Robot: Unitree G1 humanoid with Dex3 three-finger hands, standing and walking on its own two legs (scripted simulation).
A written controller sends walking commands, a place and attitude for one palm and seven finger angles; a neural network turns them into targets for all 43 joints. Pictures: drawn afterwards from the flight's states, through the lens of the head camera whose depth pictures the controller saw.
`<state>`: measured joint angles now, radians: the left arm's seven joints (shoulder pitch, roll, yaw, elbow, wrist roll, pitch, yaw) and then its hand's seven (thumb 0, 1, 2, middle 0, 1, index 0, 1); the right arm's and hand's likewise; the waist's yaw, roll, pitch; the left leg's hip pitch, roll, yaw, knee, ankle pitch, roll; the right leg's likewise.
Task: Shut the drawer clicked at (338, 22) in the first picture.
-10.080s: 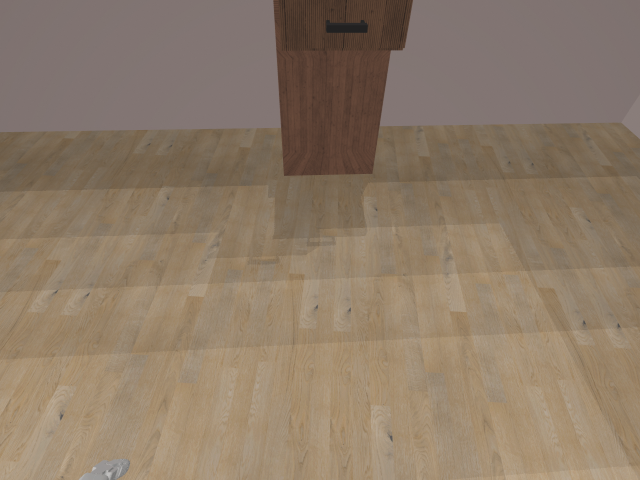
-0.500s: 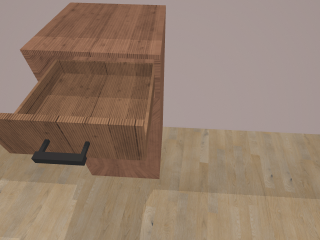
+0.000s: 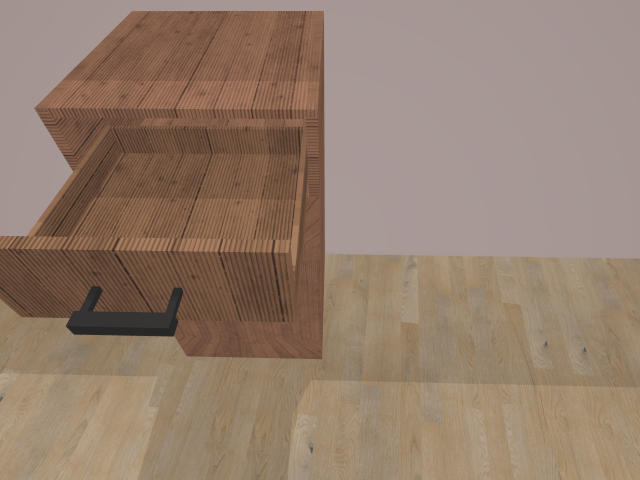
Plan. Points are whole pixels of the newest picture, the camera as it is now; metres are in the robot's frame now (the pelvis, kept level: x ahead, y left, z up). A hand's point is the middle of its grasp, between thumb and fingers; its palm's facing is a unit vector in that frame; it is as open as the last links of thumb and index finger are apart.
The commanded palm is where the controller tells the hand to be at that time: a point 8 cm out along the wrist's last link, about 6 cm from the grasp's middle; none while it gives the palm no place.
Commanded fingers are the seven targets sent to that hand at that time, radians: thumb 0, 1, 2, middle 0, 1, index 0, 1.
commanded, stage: look again from close up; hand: left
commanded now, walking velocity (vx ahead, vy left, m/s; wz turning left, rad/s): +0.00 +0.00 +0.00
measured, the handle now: (129, 309) +0.31 +0.26 +0.05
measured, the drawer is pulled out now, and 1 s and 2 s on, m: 0.28 0.28 0.28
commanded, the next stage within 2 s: raise the hand and make a fist in 0.26 s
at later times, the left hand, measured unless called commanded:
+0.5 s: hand out of the picture +0.12 +0.23 -0.07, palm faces +0.24 -0.95 -0.22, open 7.1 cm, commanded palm +0.08 +0.25 -0.04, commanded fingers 0.00 0.90 0.90 -0.36 -0.47 -0.36 -0.47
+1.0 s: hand (158, 468) +0.14 +0.18 +0.03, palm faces +0.00 -1.00 -0.08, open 4.8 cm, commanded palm +0.10 +0.25 +0.03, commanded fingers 0.00 0.90 0.90 -0.86 -1.01 -0.86 -1.01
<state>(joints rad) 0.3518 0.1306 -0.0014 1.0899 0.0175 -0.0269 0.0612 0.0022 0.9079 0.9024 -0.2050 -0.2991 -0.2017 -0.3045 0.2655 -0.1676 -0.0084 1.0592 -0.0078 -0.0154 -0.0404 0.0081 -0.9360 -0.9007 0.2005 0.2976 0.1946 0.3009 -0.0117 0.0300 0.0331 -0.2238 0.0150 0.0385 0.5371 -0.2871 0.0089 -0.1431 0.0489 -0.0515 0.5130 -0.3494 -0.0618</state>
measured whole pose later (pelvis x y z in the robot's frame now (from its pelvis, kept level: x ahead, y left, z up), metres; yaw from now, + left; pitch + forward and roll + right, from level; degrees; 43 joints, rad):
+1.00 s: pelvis -0.05 +0.00 -0.06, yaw +3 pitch +8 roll -2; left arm 0.47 0.23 0.09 -0.16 -0.25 -0.39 -0.26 0.01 0.90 0.90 -0.67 -0.81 -0.66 -0.81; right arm 0.17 -0.21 0.05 0.50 0.04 -0.20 -0.05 0.01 -0.90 -0.90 0.20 0.30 0.20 0.30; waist 0.04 0.05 -0.10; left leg -0.75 0.01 -0.03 1.02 -0.42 0.01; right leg -0.63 0.02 -0.14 0.98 -0.50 -0.06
